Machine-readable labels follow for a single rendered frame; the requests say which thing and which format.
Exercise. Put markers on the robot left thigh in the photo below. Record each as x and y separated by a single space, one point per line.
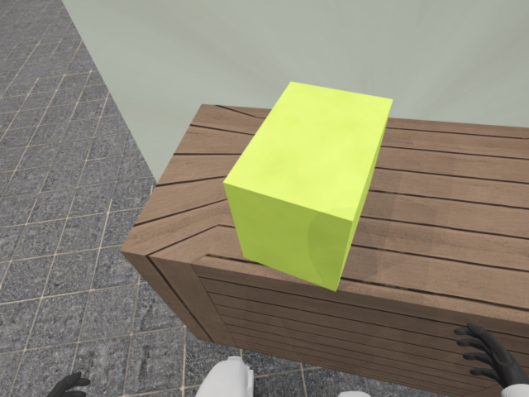
228 379

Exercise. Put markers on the carton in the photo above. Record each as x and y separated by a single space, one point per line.
297 191

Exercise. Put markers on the right robot hand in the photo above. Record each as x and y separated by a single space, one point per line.
506 370

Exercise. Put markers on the pedestal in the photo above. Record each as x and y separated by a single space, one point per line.
442 241

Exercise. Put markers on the left robot hand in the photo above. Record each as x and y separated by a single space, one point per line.
69 382

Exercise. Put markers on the robot left shin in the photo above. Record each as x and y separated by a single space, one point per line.
237 358

